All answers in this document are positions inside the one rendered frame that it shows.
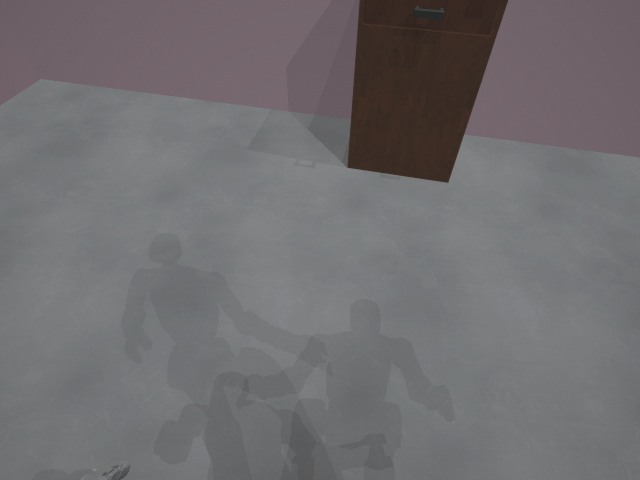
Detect cabinet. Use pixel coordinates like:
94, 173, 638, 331
348, 0, 508, 183

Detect handle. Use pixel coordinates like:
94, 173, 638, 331
414, 6, 445, 20

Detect drawer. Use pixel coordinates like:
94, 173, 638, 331
365, 0, 500, 35

